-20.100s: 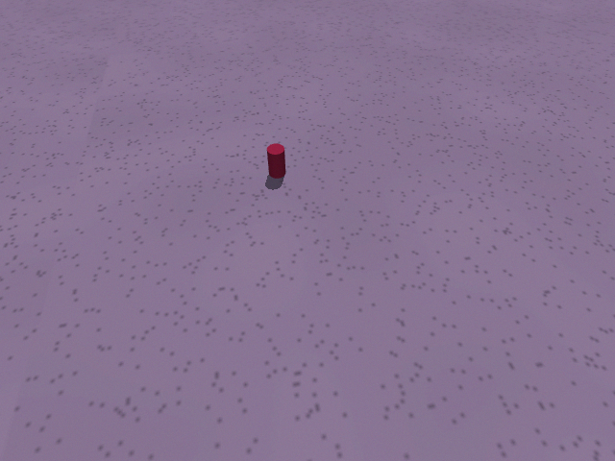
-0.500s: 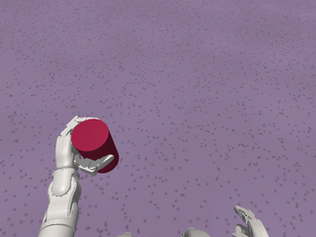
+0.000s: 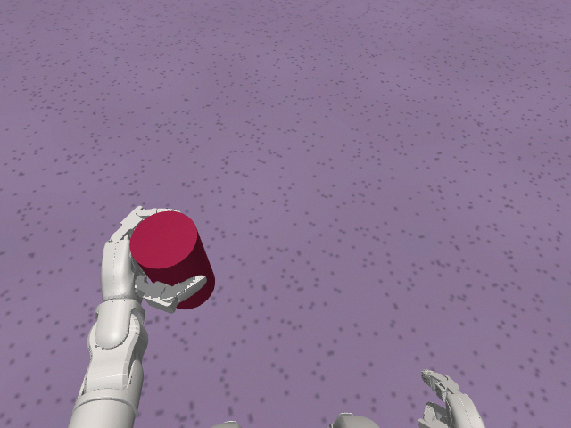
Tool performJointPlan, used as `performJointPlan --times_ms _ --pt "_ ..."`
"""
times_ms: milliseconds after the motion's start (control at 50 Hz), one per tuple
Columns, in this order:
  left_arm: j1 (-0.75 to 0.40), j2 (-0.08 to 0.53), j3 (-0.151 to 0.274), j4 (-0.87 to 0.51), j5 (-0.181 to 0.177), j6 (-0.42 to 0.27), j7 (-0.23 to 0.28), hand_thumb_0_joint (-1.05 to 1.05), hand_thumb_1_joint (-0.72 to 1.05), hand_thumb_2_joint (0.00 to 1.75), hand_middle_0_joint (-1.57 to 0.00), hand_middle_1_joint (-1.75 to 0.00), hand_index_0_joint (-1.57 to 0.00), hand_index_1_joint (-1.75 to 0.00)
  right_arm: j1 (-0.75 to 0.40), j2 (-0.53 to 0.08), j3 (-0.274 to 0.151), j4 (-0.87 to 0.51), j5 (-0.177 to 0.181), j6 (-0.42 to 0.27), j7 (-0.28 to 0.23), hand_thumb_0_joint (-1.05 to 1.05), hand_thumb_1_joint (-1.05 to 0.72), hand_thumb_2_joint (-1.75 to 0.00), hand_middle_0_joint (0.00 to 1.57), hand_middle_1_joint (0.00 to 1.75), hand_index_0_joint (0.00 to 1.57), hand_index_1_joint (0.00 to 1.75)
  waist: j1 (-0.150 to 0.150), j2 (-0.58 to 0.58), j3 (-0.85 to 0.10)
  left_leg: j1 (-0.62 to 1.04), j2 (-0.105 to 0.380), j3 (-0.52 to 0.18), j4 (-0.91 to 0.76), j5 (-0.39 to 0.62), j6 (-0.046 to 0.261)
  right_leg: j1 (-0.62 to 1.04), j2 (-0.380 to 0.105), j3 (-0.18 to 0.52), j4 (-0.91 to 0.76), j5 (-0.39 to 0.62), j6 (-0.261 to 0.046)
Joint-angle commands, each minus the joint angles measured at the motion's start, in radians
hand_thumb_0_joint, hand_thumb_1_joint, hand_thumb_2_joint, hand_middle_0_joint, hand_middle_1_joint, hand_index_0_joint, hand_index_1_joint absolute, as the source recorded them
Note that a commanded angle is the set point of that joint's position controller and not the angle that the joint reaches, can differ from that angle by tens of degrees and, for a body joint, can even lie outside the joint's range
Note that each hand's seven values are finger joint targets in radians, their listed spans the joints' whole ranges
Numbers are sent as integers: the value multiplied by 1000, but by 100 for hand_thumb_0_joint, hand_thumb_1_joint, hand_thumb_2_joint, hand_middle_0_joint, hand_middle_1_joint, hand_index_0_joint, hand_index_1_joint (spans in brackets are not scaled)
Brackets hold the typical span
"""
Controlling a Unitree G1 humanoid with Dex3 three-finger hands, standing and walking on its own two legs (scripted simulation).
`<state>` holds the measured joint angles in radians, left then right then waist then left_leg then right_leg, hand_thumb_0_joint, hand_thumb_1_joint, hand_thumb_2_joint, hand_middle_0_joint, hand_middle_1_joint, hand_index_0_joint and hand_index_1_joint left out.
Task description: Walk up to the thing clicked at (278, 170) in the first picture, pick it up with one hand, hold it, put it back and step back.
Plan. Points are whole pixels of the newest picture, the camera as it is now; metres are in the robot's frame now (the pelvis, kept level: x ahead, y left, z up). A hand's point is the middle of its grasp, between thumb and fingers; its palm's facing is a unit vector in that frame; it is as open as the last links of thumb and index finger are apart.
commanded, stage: hold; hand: left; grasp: from the side
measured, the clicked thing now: (178, 264) +0.34 +0.16 +0.02
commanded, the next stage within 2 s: crouch in 0.24 s
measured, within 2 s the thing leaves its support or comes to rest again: neither
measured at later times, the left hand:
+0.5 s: hand (170, 262) +0.33 +0.17 +0.04, palm faces +0.14 -0.99 +0.00, open 11.2 cm
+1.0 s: hand (184, 302) +0.36 +0.19 -0.16, palm faces +0.18 -0.98 -0.03, open 11.2 cm
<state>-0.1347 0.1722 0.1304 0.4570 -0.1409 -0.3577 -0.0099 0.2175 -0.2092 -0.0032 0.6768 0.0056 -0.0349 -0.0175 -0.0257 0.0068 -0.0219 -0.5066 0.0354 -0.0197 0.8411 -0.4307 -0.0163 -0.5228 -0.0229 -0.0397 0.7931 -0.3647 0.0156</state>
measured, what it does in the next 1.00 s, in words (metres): lowers itself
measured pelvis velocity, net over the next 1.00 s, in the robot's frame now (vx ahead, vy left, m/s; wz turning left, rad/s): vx -0.03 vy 0.00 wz -0.01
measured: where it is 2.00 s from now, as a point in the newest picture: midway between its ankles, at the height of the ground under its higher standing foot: outside the picture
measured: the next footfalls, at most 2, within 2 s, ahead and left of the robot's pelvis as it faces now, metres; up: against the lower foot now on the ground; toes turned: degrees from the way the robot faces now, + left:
none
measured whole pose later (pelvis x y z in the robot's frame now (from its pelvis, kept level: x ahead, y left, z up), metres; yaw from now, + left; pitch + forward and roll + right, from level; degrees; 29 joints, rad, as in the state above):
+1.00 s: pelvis -0.03 +0.00 -0.14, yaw -1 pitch +27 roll -2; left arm -0.40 0.24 0.28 0.90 -0.12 -0.73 -0.04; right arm 0.16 -0.25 -0.02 0.70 -0.05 -0.04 0.06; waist -0.08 -0.01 -0.18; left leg -1.37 0.03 -0.06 1.55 -0.66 -0.02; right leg -1.38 -0.03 -0.04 1.49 -0.58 0.01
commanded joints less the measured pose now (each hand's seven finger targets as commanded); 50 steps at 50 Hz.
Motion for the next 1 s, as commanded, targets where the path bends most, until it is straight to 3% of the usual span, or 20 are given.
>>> performJointPlan --times_ms 0,20,60,140,180,200,240,260,360,380,420,500,660,740,780,820,880,920,960,980 --pt "-312 128 63 -264 -25 -96 4 0 7 120 -121 -136 -122 -137 -21 -136 -52 -120 -2 -40 -9 0 -92 -91 20 30 20 30 5 26 -301 100 -30 9 -130 276 12 158 25 -10 -89 264 -26" --pt "-313 99 33 -273 -25 -95 2 0 7 121 -121 -137 -122 -137 -15 -140 -54 -124 -2 -43 -8 0 -92 -91 20 30 20 30 -1 29 -309 112 -27 4 -131 303 8 157 27 -14 -80 279 -30" --pt "-342 130 54 -296 -21 -102 6 0 8 120 -121 -136 -122 -137 -16 -139 -55 -122 -5 -44 -6 0 -92 -91 20 30 20 30 4 48 -314 104 -29 5 -127 300 7 151 27 -13 -77 274 -30" --pt "-319 123 52 -300 -25 -108 4 0 11 120 -121 -136 -123 -137 -20 -134 -52 -133 -3 -46 -4 0 -93 -91 20 30 20 30 8 19 -318 92 -29 6 -132 244 13 159 27 -12 -84 235 -27" --pt "-355 132 40 -338 -20 -112 3 0 10 120 -122 -136 -123 -137 -30 -134 -48 -137 -1 -45 -7 0 -93 -91 20 30 20 30 5 49 -320 104 -31 10 -134 236 12 155 26 -7 -91 230 -28" --pt "-318 103 22 -307 -22 -104 3 0 12 121 -122 -137 -123 -138 -22 -138 -51 -133 -2 -47 -10 0 -93 -91 20 30 20 30 -4 32 -319 115 -28 6 -131 263 10 149 29 -12 -84 250 -27" --pt "-339 129 57 -308 -30 -102 5 0 10 120 -122 -137 -123 -137 -17 -140 -53 -123 1 -48 -9 0 -93 -91 20 30 20 30 0 33 -311 106 -27 5 -131 262 10 152 27 -11 -85 250 -27" --pt "-331 120 40 -296 -24 -99 4 0 11 120 -121 -136 -122 -137 -20 -134 -49 -124 0 -46 -10 0 -93 -91 20 30 20 30 -3 22 -304 96 -29 8 -128 244 15 149 25 -9 -93 242 -25" --pt "-320 125 54 -281 -20 -94 12 0 14 118 -123 -134 -125 -134 -24 -134 -49 -126 -1 -46 -14 0 -89 -91 20 30 20 30 2 7 -288 88 -33 14 -132 223 19 149 21 -6 -103 229 -21" --pt "-328 105 31 -284 -19 -97 11 0 14 119 -123 -134 -124 -134 -29 -131 -47 -126 -1 -47 -12 0 -89 -91 20 30 20 30 -3 21 -267 85 -33 14 -135 215 17 137 21 -6 -102 220 -23" --pt "-318 104 51 -248 -21 -100 16 0 12 117 -122 -133 -123 -133 -25 -131 -51 -119 -4 -46 -6 0 -89 -91 20 30 20 30 5 19 -263 61 -30 8 -124 236 14 128 25 -11 -86 230 -26" --pt "-321 90 55 -178 -12 -127 29 0 10 117 -122 -133 -123 -133 -28 -126 -52 -111 -13 -44 0 0 -89 -90 20 30 20 30 -12 -10 -233 11 -34 13 -91 191 22 67 18 -4 -71 205 -20" --pt "-399 104 92 -37 4 -268 28 0 7 116 -121 -132 -122 -132 -4 -146 -75 -87 -35 -47 31 0 -89 -90 20 30 20 30 -23 22 -308 -144 -29 -10 58 153 10 -135 25 -5 112 147 -37" --pt "-451 143 128 55 10 -360 13 0 3 115 -121 -132 -122 -133 0 -159 -78 -91 -46 -51 45 0 -90 -91 20 30 20 30 -32 21 -436 -300 -37 -14 216 117 16 -271 23 2 255 113 -41" --pt "-486 130 108 114 8 -401 2 0 1 114 -120 -130 -121 -131 -5 -164 -72 -84 -50 -55 53 0 -90 -91 20 30 20 30 -40 64 -478 -364 -39 -25 296 104 13 -388 23 -3 341 84 -45" --pt "-508 183 157 159 10 -433 3 0 0 114 -120 -130 -121 -131 2 -179 -74 -82 -51 -52 55 0 -90 -90 20 30 20 30 -37 47 -526 -449 -41 -27 371 86 17 -450 25 0 409 70 -46" --pt "-542 201 163 190 2 -471 -19 0 2 115 -120 -129 -120 -131 11 -197 -69 -76 -58 -47 63 0 -90 -91 20 30 20 30 -38 74 -651 -515 -45 -28 484 159 20 -525 24 2 518 121 -50" --pt "-582 242 195 193 -3 -486 -34 0 2 116 -119 -129 -119 -131 4 -200 -67 -69 -61 -40 66 0 -90 -91 20 30 20 30 -30 95 -683 -592 -51 -20 543 136 21 -554 20 20 567 108 -49" --pt "-586 232 196 229 -2 -487 -38 0 3 120 -122 -133 -122 -134 11 -206 -70 -66 -64 -34 70 0 -91 -91 20 30 20 30 -43 87 -688 -671 -52 -26 576 92 20 -600 20 19 611 73 -51" --pt "-589 266 238 224 -5 -493 -34 0 5 121 -121 -132 -121 -134 9 -210 -69 -66 -65 -30 73 0 -91 -91 20 30 20 30 -26 84 -724 -697 -52 -21 603 99 22 -597 17 28 632 77 -50"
